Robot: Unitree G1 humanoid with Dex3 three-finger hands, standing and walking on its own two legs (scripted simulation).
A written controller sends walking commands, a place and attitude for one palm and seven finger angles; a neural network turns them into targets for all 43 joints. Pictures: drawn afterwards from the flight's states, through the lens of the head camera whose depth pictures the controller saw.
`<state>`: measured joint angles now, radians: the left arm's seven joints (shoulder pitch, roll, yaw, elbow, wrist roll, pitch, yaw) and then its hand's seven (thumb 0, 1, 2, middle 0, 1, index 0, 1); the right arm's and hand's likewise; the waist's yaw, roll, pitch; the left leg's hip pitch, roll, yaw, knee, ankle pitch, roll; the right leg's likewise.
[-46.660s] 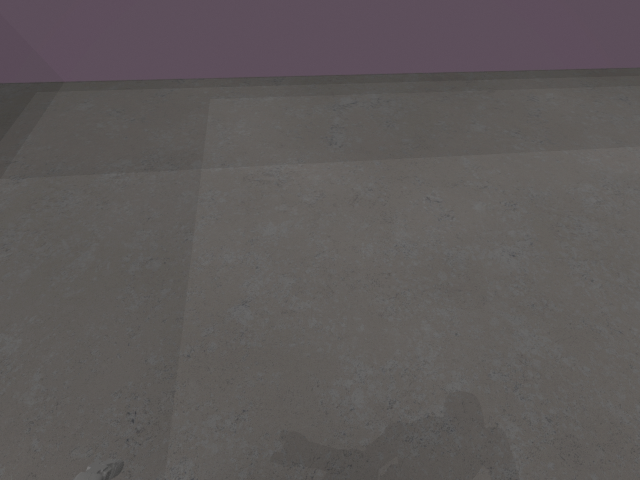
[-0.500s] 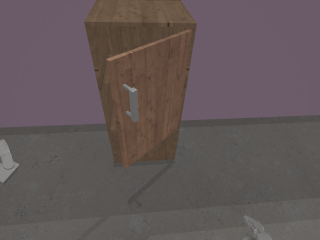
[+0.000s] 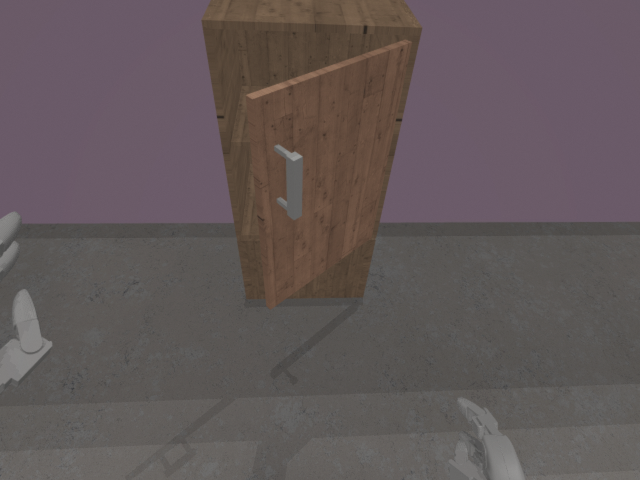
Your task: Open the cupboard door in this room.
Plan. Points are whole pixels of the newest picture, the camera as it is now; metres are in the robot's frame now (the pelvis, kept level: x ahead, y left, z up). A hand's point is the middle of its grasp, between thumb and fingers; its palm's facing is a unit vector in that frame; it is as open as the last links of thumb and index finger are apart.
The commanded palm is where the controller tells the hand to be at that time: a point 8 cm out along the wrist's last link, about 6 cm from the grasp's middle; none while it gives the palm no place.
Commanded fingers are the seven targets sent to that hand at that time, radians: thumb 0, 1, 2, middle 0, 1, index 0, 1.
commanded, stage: stop stepping back and stand still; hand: left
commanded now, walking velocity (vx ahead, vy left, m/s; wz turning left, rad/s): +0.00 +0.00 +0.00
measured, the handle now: (287, 182) +0.62 +0.10 +0.02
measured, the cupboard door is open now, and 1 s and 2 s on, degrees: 40 40 40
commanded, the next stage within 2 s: let the arm hang, fingers relaxed in 0.20 s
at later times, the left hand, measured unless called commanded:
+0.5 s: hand out of the picture +0.14 +0.24 -0.12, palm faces +0.02 -0.94 -0.34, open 7.4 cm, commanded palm none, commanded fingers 0.00 0.90 0.90 -0.20 -0.30 -0.20 -0.30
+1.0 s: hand out of the picture -0.10 +0.17 -0.17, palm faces +0.08 -0.97 -0.21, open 7.4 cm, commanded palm none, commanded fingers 0.00 0.90 0.90 -0.20 -0.30 -0.20 -0.30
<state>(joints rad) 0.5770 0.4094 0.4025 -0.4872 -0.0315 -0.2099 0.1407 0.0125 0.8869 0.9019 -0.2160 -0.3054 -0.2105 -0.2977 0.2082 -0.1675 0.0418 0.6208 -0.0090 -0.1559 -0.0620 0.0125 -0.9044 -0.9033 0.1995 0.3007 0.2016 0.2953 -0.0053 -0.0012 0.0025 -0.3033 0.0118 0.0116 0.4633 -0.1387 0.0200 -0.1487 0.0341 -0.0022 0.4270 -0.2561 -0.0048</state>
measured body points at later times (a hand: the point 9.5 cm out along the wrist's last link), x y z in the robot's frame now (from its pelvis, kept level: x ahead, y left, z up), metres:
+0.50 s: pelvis -0.01 +0.01 -0.01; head -0.02 +0.01 +0.44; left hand +0.13 +0.29 -0.09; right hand +0.11 -0.25 -0.13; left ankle +0.07 +0.10 -0.74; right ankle -0.02 -0.12 -0.74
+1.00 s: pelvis +0.00 +0.00 +0.00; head +0.01 +0.00 +0.45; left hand -0.10 +0.23 -0.15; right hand -0.02 -0.20 -0.17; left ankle +0.07 +0.10 -0.74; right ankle -0.02 -0.12 -0.74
